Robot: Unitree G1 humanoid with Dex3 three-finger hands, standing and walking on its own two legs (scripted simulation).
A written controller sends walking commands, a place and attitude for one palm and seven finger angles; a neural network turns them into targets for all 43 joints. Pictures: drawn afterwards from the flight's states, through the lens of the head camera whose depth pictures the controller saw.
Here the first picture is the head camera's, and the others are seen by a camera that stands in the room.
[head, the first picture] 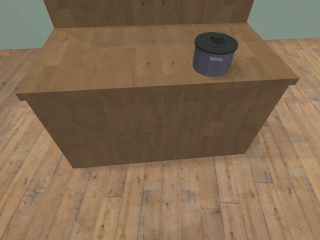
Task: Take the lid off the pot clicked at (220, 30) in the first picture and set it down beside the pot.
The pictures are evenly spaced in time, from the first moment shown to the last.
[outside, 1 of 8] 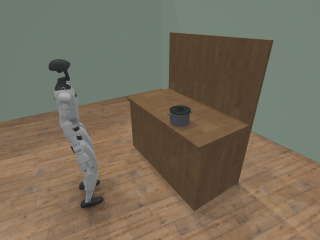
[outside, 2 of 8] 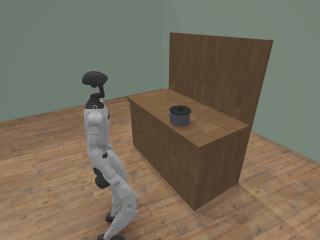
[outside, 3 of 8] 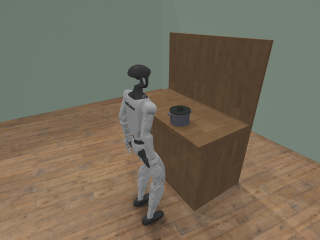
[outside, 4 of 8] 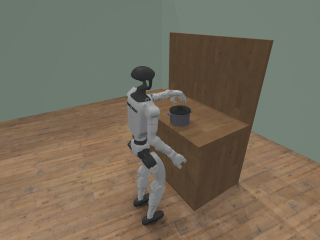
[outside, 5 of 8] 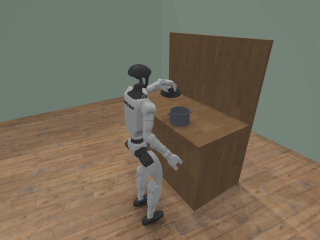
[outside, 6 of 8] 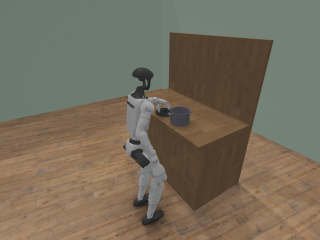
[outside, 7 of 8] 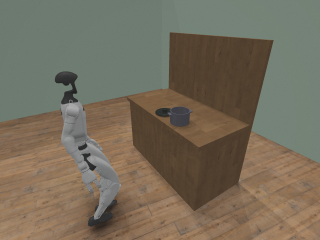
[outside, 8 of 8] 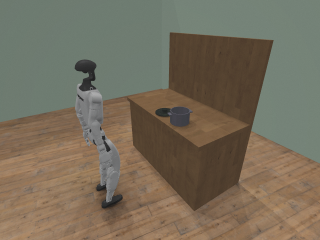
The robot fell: no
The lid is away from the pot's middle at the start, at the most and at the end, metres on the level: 0.00 0.25 0.23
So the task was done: yes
